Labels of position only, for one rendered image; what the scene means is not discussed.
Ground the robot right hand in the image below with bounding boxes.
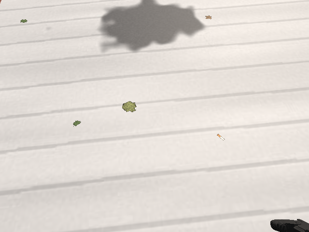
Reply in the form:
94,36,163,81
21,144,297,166
270,218,309,232

